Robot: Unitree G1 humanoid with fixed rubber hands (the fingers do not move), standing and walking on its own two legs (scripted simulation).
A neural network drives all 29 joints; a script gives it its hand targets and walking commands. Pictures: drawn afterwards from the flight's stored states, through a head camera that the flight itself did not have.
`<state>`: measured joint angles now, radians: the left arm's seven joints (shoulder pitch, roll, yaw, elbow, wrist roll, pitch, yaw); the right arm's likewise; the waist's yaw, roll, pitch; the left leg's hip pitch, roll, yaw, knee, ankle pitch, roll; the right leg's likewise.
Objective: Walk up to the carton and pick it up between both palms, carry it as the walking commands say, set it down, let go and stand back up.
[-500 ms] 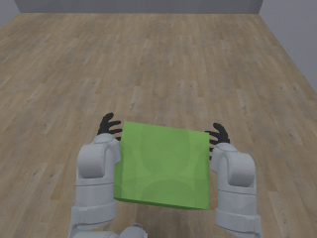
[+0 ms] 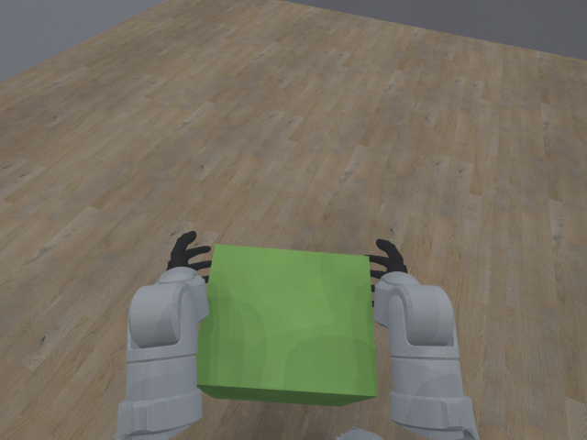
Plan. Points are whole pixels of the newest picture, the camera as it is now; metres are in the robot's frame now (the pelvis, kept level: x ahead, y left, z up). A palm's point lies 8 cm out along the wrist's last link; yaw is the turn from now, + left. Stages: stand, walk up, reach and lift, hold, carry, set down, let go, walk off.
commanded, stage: carry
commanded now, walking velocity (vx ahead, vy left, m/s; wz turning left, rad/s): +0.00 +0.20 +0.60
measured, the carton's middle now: (284, 334) +0.27 +0.02 -0.03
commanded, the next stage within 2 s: none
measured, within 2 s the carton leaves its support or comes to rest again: neither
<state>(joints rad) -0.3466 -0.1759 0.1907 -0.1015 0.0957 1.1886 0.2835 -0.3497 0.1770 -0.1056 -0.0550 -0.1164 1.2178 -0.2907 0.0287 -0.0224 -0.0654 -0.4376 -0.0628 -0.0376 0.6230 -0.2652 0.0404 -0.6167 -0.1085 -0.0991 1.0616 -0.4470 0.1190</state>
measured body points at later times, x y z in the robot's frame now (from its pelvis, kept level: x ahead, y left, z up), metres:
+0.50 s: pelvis -0.08 +0.13 -0.01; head -0.08 +0.14 +0.44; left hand +0.19 +0.35 +0.08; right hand +0.25 +0.08 +0.08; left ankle -0.10 +0.28 -0.73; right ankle -0.04 -0.06 -0.72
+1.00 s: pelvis -0.18 +0.21 +0.02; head -0.15 +0.18 +0.46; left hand +0.02 +0.49 +0.11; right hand +0.16 +0.25 +0.08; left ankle -0.26 +0.36 -0.65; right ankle -0.10 +0.12 -0.72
